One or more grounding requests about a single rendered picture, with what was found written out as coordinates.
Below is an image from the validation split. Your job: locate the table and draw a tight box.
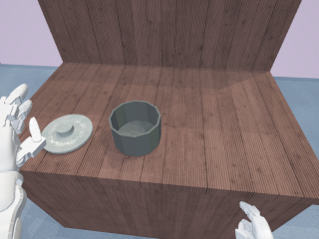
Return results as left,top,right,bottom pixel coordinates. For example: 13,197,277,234
17,0,319,239

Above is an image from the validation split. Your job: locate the lid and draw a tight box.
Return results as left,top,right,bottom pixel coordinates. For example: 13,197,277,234
41,114,94,154

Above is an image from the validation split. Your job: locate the robot left hand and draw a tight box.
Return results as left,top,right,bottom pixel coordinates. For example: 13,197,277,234
0,84,47,172

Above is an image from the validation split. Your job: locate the robot right hand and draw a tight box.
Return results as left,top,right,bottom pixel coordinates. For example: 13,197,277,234
235,201,274,239

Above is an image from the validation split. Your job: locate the pot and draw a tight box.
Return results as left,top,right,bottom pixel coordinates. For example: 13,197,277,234
109,100,161,156

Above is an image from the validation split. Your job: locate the robot left forearm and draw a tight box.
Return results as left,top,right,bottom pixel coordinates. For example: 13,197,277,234
0,171,27,239

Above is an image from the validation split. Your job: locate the knob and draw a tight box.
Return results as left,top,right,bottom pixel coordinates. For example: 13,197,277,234
56,121,74,136

